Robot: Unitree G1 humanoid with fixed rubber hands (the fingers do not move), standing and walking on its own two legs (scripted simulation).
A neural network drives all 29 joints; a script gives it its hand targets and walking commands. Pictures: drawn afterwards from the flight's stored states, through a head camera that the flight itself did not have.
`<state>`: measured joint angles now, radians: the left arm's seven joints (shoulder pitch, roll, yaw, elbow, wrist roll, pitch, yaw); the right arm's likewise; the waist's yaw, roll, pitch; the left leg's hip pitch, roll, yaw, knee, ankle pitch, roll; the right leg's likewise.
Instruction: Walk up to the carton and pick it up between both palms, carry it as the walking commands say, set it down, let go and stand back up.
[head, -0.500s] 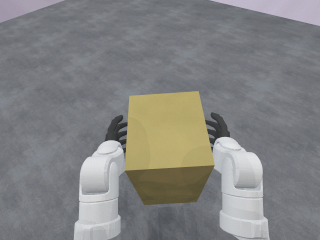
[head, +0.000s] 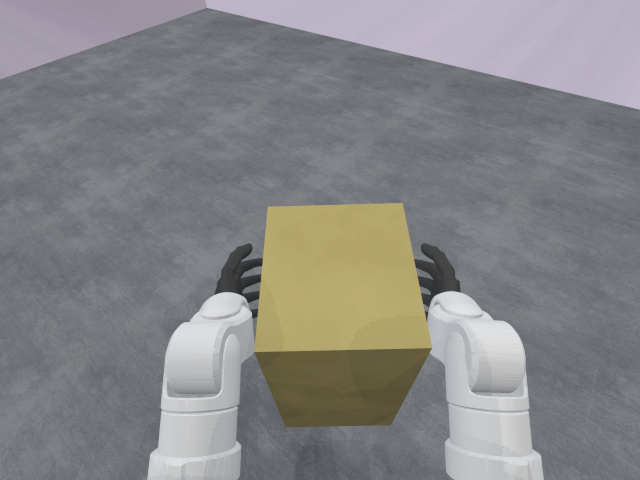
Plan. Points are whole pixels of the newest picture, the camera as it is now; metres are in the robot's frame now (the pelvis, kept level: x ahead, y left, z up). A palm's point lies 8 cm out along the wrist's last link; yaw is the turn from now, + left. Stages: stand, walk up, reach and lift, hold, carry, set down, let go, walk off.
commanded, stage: carry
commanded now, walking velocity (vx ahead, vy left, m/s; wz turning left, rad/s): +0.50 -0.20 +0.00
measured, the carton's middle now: (336, 329) +0.31 +0.00 +0.04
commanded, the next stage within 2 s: none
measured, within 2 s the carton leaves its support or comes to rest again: neither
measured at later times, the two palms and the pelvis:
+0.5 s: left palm (318, 157) +0.61 +0.03 +0.10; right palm (461, 163) +0.60 -0.22 +0.08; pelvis +0.31 -0.07 -0.01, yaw -4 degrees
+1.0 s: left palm (361, 78) +0.94 -0.06 +0.09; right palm (470, 82) +0.91 -0.31 +0.08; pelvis +0.63 -0.14 -0.03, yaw -8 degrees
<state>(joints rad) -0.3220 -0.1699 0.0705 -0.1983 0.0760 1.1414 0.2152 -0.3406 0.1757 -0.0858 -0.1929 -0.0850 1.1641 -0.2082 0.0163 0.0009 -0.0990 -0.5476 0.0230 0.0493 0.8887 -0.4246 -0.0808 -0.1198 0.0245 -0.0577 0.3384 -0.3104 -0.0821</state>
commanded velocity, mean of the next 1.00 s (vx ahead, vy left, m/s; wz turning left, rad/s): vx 0.50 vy -0.20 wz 0.00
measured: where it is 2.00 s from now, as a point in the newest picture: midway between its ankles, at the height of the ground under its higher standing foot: (401, 246)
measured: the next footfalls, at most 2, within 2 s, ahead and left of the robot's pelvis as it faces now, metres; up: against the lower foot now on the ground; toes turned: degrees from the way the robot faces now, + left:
left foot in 0.14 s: +0.28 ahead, +0.13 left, +0.00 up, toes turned +1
right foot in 0.36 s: +0.32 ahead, -0.14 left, +0.00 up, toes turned -6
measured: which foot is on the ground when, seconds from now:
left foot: up 0.00-0.12, down 0.14-0.40, up 0.42-0.72, down 0.74-1.00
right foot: down 0.00-0.14, up 0.16-0.34, down 0.36-0.78, up 0.80-0.96, down 0.98-1.00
